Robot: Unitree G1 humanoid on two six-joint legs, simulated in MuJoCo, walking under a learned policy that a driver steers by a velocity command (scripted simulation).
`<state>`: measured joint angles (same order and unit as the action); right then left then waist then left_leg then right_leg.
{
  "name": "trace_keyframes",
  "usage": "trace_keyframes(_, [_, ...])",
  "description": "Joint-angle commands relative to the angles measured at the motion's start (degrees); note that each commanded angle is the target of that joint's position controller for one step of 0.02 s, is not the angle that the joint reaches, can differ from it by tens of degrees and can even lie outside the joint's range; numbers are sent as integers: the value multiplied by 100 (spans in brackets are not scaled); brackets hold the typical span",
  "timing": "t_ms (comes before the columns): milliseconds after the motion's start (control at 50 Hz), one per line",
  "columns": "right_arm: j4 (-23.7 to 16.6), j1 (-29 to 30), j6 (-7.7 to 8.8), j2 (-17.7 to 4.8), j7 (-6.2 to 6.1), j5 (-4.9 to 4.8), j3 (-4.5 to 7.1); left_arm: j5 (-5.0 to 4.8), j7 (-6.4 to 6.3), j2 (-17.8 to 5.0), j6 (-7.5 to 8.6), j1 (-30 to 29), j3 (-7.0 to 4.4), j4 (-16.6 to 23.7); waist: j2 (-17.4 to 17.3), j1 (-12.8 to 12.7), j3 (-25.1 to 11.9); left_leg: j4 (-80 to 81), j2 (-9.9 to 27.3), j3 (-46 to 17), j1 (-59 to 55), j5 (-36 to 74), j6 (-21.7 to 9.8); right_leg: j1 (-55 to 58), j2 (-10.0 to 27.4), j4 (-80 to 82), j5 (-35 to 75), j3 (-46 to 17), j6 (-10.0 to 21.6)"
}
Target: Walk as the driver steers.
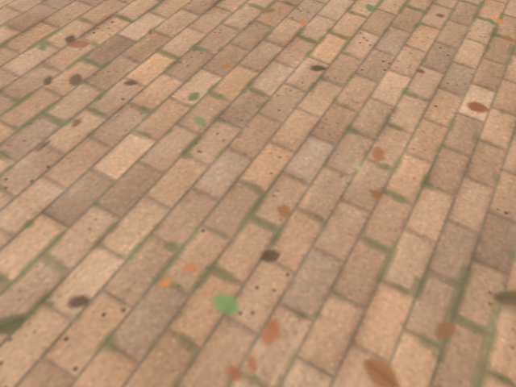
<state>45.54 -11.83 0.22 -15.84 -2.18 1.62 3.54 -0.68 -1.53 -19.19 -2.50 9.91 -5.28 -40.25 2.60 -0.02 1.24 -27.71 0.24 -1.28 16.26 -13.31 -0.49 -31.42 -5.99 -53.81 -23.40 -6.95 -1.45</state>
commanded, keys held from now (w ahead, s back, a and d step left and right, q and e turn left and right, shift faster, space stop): e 1.00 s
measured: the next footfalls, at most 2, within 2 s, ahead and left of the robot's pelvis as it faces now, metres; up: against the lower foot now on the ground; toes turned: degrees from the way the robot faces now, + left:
right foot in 0.32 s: +0.02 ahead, -0.14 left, +0.00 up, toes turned -14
left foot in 0.78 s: +0.12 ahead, +0.06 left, +0.00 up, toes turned -34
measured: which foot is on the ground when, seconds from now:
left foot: down 0.00-0.32, up 0.34-0.76, down 0.78-1.00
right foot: up 0.00-0.30, down 0.32-0.78, up 0.80-1.00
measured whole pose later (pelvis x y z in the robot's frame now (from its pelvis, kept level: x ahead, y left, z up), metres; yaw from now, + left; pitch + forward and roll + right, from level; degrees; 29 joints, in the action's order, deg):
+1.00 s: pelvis +0.01 -0.01 +0.00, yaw -36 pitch +1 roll +0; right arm 40.3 -8.2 -0.3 -14.9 -2.1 0.9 3.4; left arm -1.5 -1.0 -20.7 -4.1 12.0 -6.0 -36.5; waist 2.7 0.1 3.4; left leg -25.0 1.5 2.3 13.1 -13.0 -0.7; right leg -28.7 -1.2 -61.9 -23.7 -4.0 -5.7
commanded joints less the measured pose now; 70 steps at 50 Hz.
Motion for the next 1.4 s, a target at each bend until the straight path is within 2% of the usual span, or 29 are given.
trace_keyframes(20, [-578, 657, 110, -679, -76, -104, 109, 16, -28, -511, -54, 434, -194, 174, -942, -193, -267, 975, 1423, -1020, -688, 1611, -943, -640, 322, -1542, 87, 46, -293])
trace_keyframes(80, [-476, 237, 14, -758, -139, -65, 135, -80, 30, -315, -49, -130, -88, 501, -1119, 153, -241, 957, 1398, -633, -1264, 1932, -1084, -846, 516, -875, 341, 368, -490])
trace_keyframes(160, [-462, 125, -58, -1075, -110, -92, 259, -54, 150, -177, -45, -376, 14, 765, -1247, 319, -426, 858, 1641, -364, -1465, 2289, -1184, -167, 767, 253, 104, 659, -481])
trace_keyframes(260, [-450, 273, -49, -1252, 46, -236, 358, -60, 256, -323, -135, -221, -48, 851, -1337, 206, -442, 552, 1814, -81, -1244, 2574, -1078, 833, 680, 1577, 291, 1070, -118])
trace_keyframes(300, [-385, 337, -29, -1166, 68, -349, 352, -48, 273, -345, -152, 160, -108, 727, -1159, -57, -499, -19, 1656, 244, -942, 2222, -694, 1675, 506, 2812, 1264, 1194, 212])
trace_keyframes(320, [-248, -4, 1, -953, 97, -288, 306, -40, 212, -602, -148, 405, -209, 670, -571, -83, -666, -755, 1378, 643, -337, 1462, -259, 2586, 654, 3237, 2274, 732, 447])
trace_keyframes(340, [-459, 53, 27, -540, 134, 42, 165, -7, 99, -1342, -125, 642, -379, 763, 1215, -11, -823, -2579, 674, 1118, 1424, -1349, 343, 3780, 2167, 3066, 4912, -1273, 1076])
trace_keyframes(360, [-721, 584, 48, -628, 88, 28, 177, 176, 160, -1361, 10, 600, -325, 883, 1358, -315, -1029, -3733, 34, 277, 2207, -2744, 545, 3384, 2978, 3179, 5293, -2307, 2252])
trace_keyframes(380, [-730, 792, 26, -879, 63, -95, 254, 196, 206, -1099, 138, 532, -257, 856, 702, -409, -961, -4243, 176, -148, 2270, -2490, 517, 3258, 2677, 3293, 4798, -1871, 2226])
trace_keyframes(400, [-716, 776, 8, -889, 42, -175, 273, 139, 178, -950, 213, 262, -213, 817, 573, -217, -716, -4203, 256, -238, 2322, -1972, 446, 3058, 2307, 3287, 4324, -1404, 1884])
trace_keyframes(420, [-612, 687, -9, -883, -10, -139, 290, 51, 139, -826, 221, 10, -183, 837, 311, -100, -619, -3969, 303, -290, 2326, -1566, 438, 2926, 2034, 3288, 3892, -1184, 1607])
trace_keyframes(560, [-629, 602, 11, -657, 15, -141, 218, 6, -29, -859, 121, -92, -162, 881, 473, -25, -695, -2373, -26, -320, 1517, -640, 612, 2479, 1631, 3312, 3109, -1189, 1480])
trace_keyframes(700, [-743, 623, 126, -758, 158, -216, 244, -13, 34, -936, 38, -210, -189, 928, 715, -90, -565, -962, -269, -403, 632, -739, 452, 2081, 1517, 3155, 2465, -2085, 1405])
trace_keyframes(760, [-648, 189, 206, -801, 206, -197, 303, -110, 1, -816, -7, -390, -148, 969, 592, 197, -640, 652, -143, -350, -410, 442, 224, 1827, 1152, 2716, 2226, -2127, 1005])
trace_keyframes(780, [-671, 32, 193, -1135, 170, -111, 381, -64, -5, -573, 1, -167, -77, 967, -46, 106, -830, 854, 765, -1063, -1117, 865, -107, 1282, 806, 2019, 1085, -1723, 678])
trace_keyframes(800, [-672, 225, 119, -1595, 145, 2, 460, -68, 6, -410, 38, 114, -46, 1066, -1684, -254, -570, 996, 1833, -2381, -1313, 1971, -965, 99, -199, 967, -872, -477, 291])
trace_keyframes(820, [-781, 273, 135, -1276, 150, 79, 395, 18, -11, -905, 83, 143, -197, 982, -1600, -58, -553, 1066, 2375, -2833, -1000, 2121, -1580, -135, 52, -470, -1440, -272, 4])
trace_keyframes(840, [-874, 518, 143, -976, 121, 41, 290, -28, 2, -1137, 69, 220, -305, 866, -1191, -153, -461, 1015, 2135, -2319, -807, 1931, -1499, -123, 240, -1108, -1062, -286, -87])
trace_keyframes(880, [-942, 854, 113, -741, 63, -107, 217, -33, -14, -918, -48, 340, -297, 686, -1002, -200, -247, 948, 1514, -1394, -751, 1439, -1091, -273, 331, -1596, -378, -130, -283])
trace_keyframes(960, [-880, 492, -1, -818, -41, -67, 216, -110, 52, -495, -75, -75, -148, 904, -1205, 128, -221, 996, 1347, -695, -1180, 1714, -1183, -439, 523, -964, 41, 345, -481])
trace_keyframes(1020, [-864, 406, -54, -1038, -22, -86, 300, -51, 116, -364, -60, -260, -63, 1042, -1252, 258, -424, 915, 1551, -501, -1407, 1967, -1253, -45, 757, -53, -76, 536, -480])
trace_keyframes(1120, [-837, 496, -68, -1262, 107, -231, 384, -63, 221, -456, -108, -50, -88, 1070, -1340, 165, -503, 674, 1747, -183, -1135, 2201, -1137, 950, 724, 1327, 177, 970, -202])
trace_keyframes(1160, [-802, 596, -53, -1213, 121, -354, 375, -57, 250, -441, -127, 323, -134, 955, -1202, -105, -525, 187, 1652, 91, -870, 1895, -813, 1682, 568, 2492, 1024, 1151, 93])
trace_keyframes(1180, [-669, 293, -28, -1001, 141, -343, 323, -40, 204, -592, -123, 555, -208, 882, -810, -154, -580, -381, 1431, 407, -409, 1293, -434, 2391, 522, 3032, 1667, 931, 296])
trace_keyframes(1200, [-729, 159, -19, -656, 165, -111, 221, -50, 116, -1192, -91, 758, -366, 942, 675, -78, -622, -1952, 832, 989, 931, -603, 161, 3371, 1667, 3332, 3492, -749, 742])
trace_keyframes(1220, [-1119, 679, 1, -568, 112, 17, 157, 97, 128, -1587, 29, 812, -400, 1047, 1551, -226, -712, -3209, 17, 546, 2270, -2559, 439, 3330, 2796, 3374, 3557, -2500, 1994])
trace_keyframes(1240, [-1147, 925, 32, -835, 99, -95, 243, 138, 185, -1234, 184, 1020, -324, 981, 841, -532, -906, -3842, 144, -144, 2475, -2421, 361, 3275, 2697, 3704, 1858, -2534, 2185])
trace_keyframes(1280, [-1054, 900, 99, -998, 151, -230, 337, -15, 169, -865, 327, 728, -187, 850, 485, -279, -313, -3569, 398, -272, 2711, -1306, 122, 2921, 2138, 4087, -894, -2070, 1585])
trace_keyframes(1400, [-878, 928, 396, -788, 250, -166, 291, 49, 10, -744, 457, 718, -66, 804, 508, -185, -78, -2093, 145, -181, 2251, 389, 295, 2691, 1607, 4351, 32, -1483, 1366])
